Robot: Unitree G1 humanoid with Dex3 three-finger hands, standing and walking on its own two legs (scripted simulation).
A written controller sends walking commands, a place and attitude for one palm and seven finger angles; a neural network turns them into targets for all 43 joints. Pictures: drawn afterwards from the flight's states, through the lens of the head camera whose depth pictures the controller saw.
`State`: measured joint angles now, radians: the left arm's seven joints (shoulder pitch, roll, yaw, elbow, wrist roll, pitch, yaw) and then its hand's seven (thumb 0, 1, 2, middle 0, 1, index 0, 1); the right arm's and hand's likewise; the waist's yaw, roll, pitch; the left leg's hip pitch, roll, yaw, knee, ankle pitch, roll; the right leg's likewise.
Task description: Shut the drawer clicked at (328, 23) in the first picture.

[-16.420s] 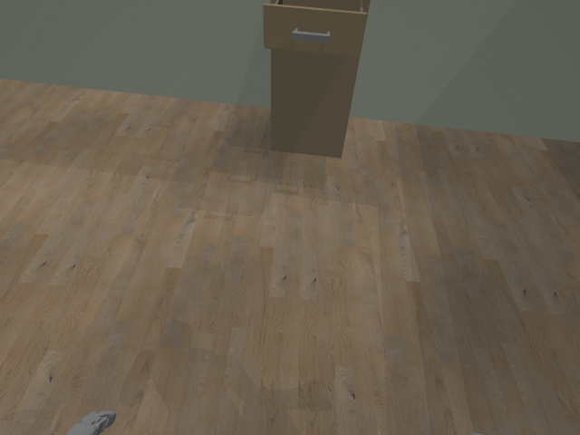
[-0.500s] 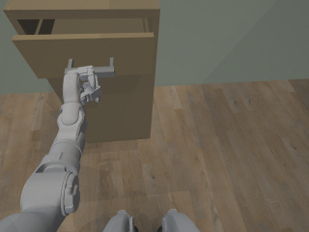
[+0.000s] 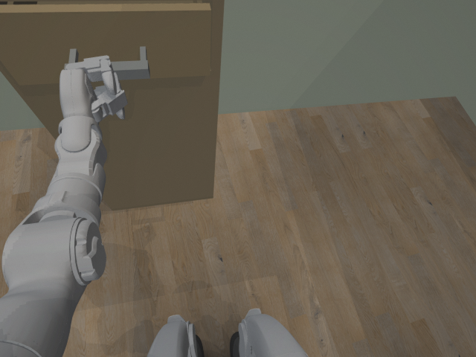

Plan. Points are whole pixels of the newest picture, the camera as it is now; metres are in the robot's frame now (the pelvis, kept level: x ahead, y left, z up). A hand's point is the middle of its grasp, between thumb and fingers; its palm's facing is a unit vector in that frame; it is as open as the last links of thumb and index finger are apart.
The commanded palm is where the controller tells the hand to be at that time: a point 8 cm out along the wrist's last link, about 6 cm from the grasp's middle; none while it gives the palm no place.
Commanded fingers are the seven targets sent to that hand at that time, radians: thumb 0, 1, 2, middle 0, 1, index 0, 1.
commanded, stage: push the drawer shut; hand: left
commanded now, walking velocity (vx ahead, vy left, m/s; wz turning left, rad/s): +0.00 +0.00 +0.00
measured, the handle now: (109, 62) +0.61 +0.16 +0.08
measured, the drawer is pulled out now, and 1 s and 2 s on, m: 0.02 0.00 0.00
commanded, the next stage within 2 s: pull the fist back off the drawer in 0.56 s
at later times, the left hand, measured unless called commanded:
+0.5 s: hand (114, 84) +0.56 +0.14 +0.08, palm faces +0.08 -1.00 -0.04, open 3.1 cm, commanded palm +0.58 +0.17 +0.08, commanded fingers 0.00 0.90 0.90 -1.40 -1.60 -1.40 -1.60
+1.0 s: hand (112, 83) +0.56 +0.15 +0.08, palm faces +0.07 -1.00 -0.03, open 3.3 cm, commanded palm +0.55 +0.17 +0.08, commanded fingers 0.00 0.90 0.90 -1.40 -1.60 -1.40 -1.60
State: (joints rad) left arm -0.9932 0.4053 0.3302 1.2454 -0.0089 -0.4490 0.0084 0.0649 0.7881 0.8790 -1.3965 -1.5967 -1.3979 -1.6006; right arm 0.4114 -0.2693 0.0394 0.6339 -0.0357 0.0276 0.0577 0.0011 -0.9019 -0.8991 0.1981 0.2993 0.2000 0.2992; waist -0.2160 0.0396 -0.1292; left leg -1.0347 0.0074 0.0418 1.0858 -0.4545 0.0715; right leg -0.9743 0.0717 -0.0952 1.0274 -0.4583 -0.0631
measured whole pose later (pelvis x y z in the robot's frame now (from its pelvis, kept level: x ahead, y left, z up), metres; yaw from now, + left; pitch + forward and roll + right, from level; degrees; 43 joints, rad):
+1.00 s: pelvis -0.02 +0.02 -0.02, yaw +0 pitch +27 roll -6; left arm -1.24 0.52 0.31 1.41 0.06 -0.40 0.04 0.04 0.60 0.93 -1.40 -1.60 -1.40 -1.60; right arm 0.47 -0.28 0.08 0.67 -0.07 -0.02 0.07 0.00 -0.90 -0.90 0.20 0.30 0.20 0.30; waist -0.29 0.06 -0.12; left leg -1.20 0.00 0.01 1.16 -0.43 0.10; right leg -1.11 0.06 -0.13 1.06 -0.43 -0.04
